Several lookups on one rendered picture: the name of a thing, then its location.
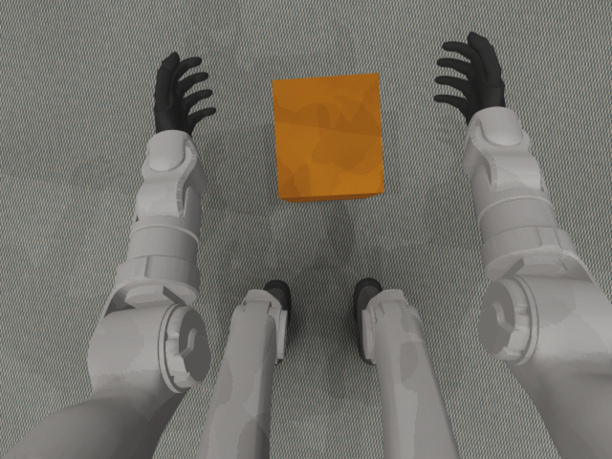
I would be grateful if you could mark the left robot forearm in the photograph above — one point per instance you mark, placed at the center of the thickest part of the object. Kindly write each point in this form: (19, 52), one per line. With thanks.
(160, 266)

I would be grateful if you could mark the right robot hand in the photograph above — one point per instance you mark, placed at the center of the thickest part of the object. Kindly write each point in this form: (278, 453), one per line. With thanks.
(484, 87)

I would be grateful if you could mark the right robot forearm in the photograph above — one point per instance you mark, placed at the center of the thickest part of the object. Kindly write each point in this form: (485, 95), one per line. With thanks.
(512, 204)

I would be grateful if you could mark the left robot upper arm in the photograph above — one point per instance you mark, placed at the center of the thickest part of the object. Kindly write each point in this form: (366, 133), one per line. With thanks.
(142, 362)

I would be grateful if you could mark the left robot foot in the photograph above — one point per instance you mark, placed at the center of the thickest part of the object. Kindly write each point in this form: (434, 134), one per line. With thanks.
(280, 290)

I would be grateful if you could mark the left robot hand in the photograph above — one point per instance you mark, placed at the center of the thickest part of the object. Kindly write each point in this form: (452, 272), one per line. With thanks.
(171, 108)

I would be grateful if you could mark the carton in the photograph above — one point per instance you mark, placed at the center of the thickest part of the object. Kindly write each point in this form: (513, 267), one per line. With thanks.
(328, 138)

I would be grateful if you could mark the right robot upper arm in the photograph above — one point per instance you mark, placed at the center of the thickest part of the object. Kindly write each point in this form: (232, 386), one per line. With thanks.
(555, 335)

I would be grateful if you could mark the left robot thigh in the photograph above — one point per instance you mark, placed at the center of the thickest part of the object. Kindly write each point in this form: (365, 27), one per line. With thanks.
(238, 423)

